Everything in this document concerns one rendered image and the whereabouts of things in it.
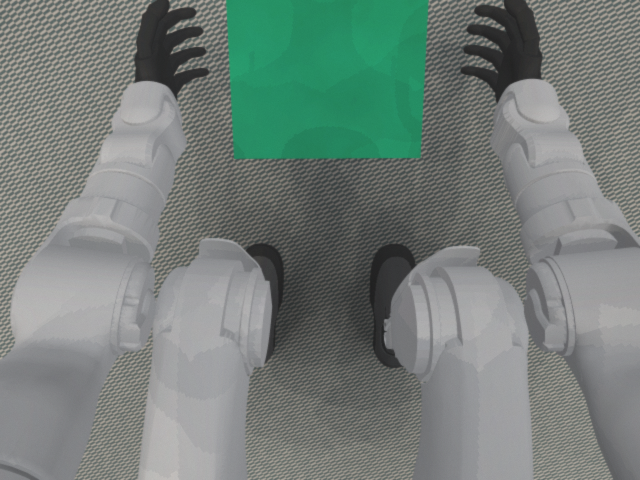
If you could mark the robot left forearm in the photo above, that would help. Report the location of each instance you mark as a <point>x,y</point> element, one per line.
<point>120,206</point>

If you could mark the robot right forearm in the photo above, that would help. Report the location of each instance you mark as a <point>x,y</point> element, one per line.
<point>560,205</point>

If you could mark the robot left hand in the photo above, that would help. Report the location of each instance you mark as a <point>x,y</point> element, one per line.
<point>153,59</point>

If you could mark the robot right hand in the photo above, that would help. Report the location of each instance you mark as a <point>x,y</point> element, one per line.
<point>520,58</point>

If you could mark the robot right shin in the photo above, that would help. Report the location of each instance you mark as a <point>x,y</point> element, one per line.
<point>456,256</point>

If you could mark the carton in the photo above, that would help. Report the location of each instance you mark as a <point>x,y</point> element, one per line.
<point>324,79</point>

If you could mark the right robot thigh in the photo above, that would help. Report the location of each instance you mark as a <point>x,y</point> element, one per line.
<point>454,332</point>

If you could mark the right robot upper arm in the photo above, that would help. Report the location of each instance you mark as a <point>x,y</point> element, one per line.
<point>586,308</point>

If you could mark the left robot upper arm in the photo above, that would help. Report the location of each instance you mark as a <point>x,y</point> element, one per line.
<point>77,310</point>

